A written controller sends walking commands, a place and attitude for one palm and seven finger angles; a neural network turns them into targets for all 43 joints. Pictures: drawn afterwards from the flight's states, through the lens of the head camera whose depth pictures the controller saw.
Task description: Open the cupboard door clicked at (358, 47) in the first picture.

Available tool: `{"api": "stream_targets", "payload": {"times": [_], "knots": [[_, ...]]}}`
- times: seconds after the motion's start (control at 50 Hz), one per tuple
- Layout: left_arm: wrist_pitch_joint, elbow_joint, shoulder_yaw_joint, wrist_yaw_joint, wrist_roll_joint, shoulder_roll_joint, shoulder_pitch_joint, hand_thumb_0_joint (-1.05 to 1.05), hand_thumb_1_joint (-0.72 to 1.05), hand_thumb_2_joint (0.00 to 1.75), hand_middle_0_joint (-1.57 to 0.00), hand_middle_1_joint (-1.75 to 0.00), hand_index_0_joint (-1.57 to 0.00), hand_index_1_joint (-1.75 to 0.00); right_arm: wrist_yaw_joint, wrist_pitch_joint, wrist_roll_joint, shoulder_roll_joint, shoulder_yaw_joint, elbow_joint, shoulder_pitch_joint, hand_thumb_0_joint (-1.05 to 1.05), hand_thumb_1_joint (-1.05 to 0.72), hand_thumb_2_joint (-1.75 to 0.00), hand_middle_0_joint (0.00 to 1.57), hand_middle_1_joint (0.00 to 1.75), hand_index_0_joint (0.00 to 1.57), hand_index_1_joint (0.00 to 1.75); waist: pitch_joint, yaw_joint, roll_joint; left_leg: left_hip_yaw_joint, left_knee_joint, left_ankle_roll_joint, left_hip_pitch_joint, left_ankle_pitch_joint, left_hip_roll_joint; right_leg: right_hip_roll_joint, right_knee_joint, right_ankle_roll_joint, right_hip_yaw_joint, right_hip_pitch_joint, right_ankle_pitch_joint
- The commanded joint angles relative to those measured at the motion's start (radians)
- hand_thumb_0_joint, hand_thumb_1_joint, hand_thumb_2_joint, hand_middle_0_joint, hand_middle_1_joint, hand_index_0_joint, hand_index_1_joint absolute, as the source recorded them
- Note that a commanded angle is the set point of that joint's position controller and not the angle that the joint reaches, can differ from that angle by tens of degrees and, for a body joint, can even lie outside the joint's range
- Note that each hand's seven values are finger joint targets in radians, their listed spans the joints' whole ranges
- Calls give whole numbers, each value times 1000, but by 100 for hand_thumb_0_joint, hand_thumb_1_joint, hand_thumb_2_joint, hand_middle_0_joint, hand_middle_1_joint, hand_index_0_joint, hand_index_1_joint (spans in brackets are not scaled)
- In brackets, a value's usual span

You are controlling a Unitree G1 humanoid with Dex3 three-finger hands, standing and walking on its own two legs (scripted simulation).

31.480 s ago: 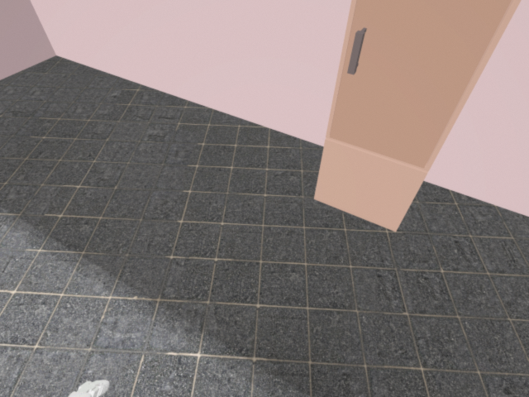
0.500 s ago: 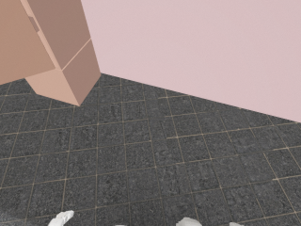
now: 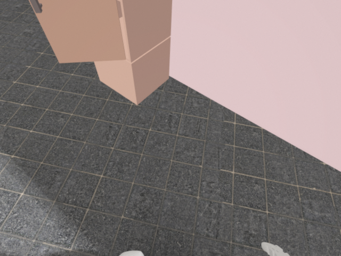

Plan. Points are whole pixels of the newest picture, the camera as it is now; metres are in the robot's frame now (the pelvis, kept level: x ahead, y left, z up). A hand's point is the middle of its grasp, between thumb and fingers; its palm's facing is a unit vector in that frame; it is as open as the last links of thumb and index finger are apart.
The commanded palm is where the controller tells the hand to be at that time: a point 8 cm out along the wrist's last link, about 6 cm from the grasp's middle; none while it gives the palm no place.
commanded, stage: turn to face it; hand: left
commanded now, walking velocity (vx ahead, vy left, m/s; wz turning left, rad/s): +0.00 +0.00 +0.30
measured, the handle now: out of the picture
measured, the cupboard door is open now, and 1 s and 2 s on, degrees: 46 46 46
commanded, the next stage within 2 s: take the last steps up to it in 0.24 s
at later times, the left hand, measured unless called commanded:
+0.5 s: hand out of the picture +0.07 +0.17 -0.14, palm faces +0.17 -0.95 -0.25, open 7.4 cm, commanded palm none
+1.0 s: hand out of the picture -0.02 +0.24 -0.18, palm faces +0.38 -0.91 -0.18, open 7.4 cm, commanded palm none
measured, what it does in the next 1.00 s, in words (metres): walks ahead, turning left: right foot, then left foot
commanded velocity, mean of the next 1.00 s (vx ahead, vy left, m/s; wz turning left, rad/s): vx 0.20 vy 0.10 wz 0.19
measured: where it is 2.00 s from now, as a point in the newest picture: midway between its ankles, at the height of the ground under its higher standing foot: (121, 198)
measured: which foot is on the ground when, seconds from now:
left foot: down 0.00-0.40, up 0.42-0.90, down 0.92-1.00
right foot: down 0.00-0.00, up 0.02-0.38, down 0.40-0.92, up 0.94-1.00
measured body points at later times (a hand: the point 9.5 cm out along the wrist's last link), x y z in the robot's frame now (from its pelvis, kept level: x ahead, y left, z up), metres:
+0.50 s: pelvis +0.02 -0.03 +0.01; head +0.05 -0.05 +0.46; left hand +0.06 +0.22 -0.12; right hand +0.10 -0.27 -0.15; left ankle -0.01 +0.09 -0.67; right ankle +0.01 -0.14 -0.72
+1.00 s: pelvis +0.12 +0.10 +0.00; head +0.16 +0.13 +0.44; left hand -0.03 +0.29 -0.16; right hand +0.32 -0.08 -0.13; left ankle +0.14 +0.19 -0.72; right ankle +0.04 -0.10 -0.65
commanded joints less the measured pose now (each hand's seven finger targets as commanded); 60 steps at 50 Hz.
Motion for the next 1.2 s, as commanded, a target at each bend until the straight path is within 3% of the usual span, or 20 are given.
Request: {"api": "stream_targets", "payload": {"times": [0.0,0.06,0.12,0.26,0.34,0.36,0.38,0.4,0.42,0.46,0.52,0.62,0.8,0.86,0.88,0.9,0.92,0.94,1.02,1.18], "knots": [[7,-129,27,8,-7,113,-104,0,90,90,-20,-30,-20,-30,-33,-26,-2,-259,-52,-11,247,0,-90,-90,20,30,20,30,-266,-122,233,-459,-183,260,340,766,420,39,475,28,239,-320,-251],[20,-73,36,4,-1,108,-95,0,90,90,-20,-30,-20,-30,-56,-34,-9,-182,-30,-50,103,0,-90,-90,20,30,20,30,-176,-61,235,-354,-235,211,192,497,303,36,521,32,278,-333,-86],[23,-37,35,-7,2,91,-41,0,90,90,-20,-30,-20,-30,-58,-46,-8,-146,-12,-50,75,0,-90,-90,20,30,20,30,-165,-21,164,-262,-244,172,165,489,238,63,462,33,256,-283,1],[19,-44,22,-5,-3,65,-76,0,90,90,-20,-30,-20,-30,-53,-40,-13,-148,-16,-17,107,0,-90,-90,20,30,20,30,-151,-32,192,-275,-235,172,152,473,229,109,159,32,213,-165,-26],[-3,-8,26,-2,-7,68,22,0,90,90,-20,-30,-20,-30,-49,-35,-3,-131,-18,-10,74,0,-90,-90,20,30,20,30,-177,20,164,-270,-147,115,54,325,172,132,-173,23,194,77,185],[-16,4,37,1,1,109,60,0,90,90,-20,-30,-20,-30,-44,-36,6,-95,-14,-12,74,0,-90,-90,20,30,20,30,-185,37,60,-219,-67,63,-47,107,100,64,-300,7,265,199,194],[-27,10,58,6,15,207,93,0,90,90,-20,-30,-20,-30,-36,-37,12,-29,-3,-34,72,0,-90,-90,20,30,20,30,-158,52,-221,-82,140,-8,-253,-205,-39,-180,-406,-76,552,288,114],[-23,-2,64,7,12,254,111,0,90,90,-20,-30,-20,-30,-27,-26,2,-70,-13,-59,24,0,-90,-90,20,30,20,30,-99,86,-264,-108,373,-18,-304,-353,-36,-338,-488,-172,693,165,8],[-22,-17,61,7,9,234,75,0,90,90,-20,-30,-20,-30,-18,-22,-6,-78,-19,-61,12,0,-90,-90,20,30,20,30,-43,68,-163,-156,495,-10,-344,-275,-3,-325,-519,-203,657,94,-130],[-44,-8,38,5,2,142,14,0,90,90,-20,-30,-20,-30,-9,-17,-13,-74,-27,-10,29,0,-90,-90,20,30,20,30,31,15,-161,-164,590,-23,-371,-82,37,-205,-510,-126,520,57,-5],[-73,21,30,2,-2,98,73,0,90,90,-20,-30,-20,-30,4,-25,-9,-34,-16,20,65,0,-90,-90,20,30,20,30,-46,13,-127,-127,570,-48,-376,20,40,-152,-449,-93,329,187,336],[-89,96,32,7,5,95,203,0,90,90,-20,-30,-20,-30,9,-24,-5,-3,-5,12,-2,0,-90,-90,20,30,20,30,-66,52,-91,-81,472,-60,-423,28,54,-194,-417,-112,261,311,577],[-81,153,35,5,19,129,191,0,90,90,-20,-30,-20,-30,32,-42,1,13,16,-24,-94,0,-90,-90,20,30,20,30,24,42,-175,13,106,-12,-206,-3,46,-223,-411,-110,177,169,478],[-76,145,47,0,13,153,125,0,90,90,-20,-30,-20,-30,14,-65,-5,-42,4,46,161,0,-90,-90,20,30,20,30,-91,-87,-95,65,-85,22,199,24,-22,-163,-126,-70,73,44,597],[-73,132,38,-10,6,108,146,0,90,90,-20,-30,-20,-30,-2,-74,-13,-140,-19,86,327,0,-90,-90,20,30,20,30,-228,-148,108,-37,-107,54,438,21,77,-82,143,-38,27,-80,398],[-66,95,22,-18,-4,41,151,0,90,90,-20,-30,-20,-30,-20,-82,-16,-251,-48,102,427,0,-90,-90,20,30,20,30,-296,-163,391,-454,-210,146,560,54,331,80,471,7,57,-349,-178],[-56,63,21,-9,-3,38,70,0,90,90,-20,-30,-20,-30,-41,-70,-6,-253,-49,106,433,0,-90,-90,20,30,20,30,-295,-164,318,-504,-315,195,507,63,373,75,626,-26,197,-420,-195],[-55,54,23,-6,-2,34,30,0,90,90,-20,-30,-20,-30,-41,-69,-9,-217,-38,86,345,0,-90,-90,20,30,20,30,-201,-124,211,-442,-345,206,372,-39,369,36,683,-50,224,-438,-129],[-34,112,22,-20,15,-1,89,0,90,90,-20,-30,-20,-30,-52,-105,-9,-53,12,48,193,0,-90,-90,20,30,20,30,-63,-11,114,-251,-407,162,97,71,255,-6,612,-40,243,-364,98],[-18,50,25,-22,11,5,-50,0,90,90,-20,-30,-20,-30,-54,-130,-7,-18,16,106,306,0,-90,-90,20,30,20,30,-48,0,63,-149,-438,185,253,416,229,27,382,-27,239,-446,234]]}}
